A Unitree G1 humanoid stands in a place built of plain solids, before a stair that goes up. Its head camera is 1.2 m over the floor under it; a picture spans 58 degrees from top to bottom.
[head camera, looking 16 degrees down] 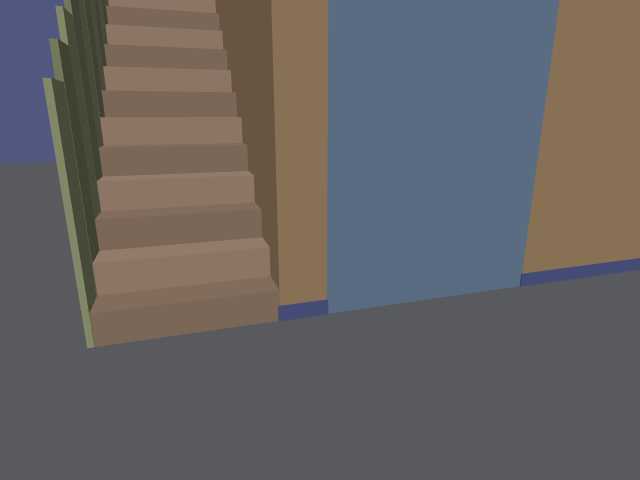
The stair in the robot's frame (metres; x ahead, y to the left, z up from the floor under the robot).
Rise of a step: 0.20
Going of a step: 0.25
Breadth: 1.02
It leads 18 degrees to the left of straight ahead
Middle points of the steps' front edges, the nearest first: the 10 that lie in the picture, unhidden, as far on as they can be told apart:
2.24 0.73 0.20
2.48 0.81 0.40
2.72 0.88 0.60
2.95 0.96 0.79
3.19 1.04 0.99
3.43 1.11 1.19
3.66 1.19 1.39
3.90 1.27 1.59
4.14 1.34 1.79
4.38 1.42 1.98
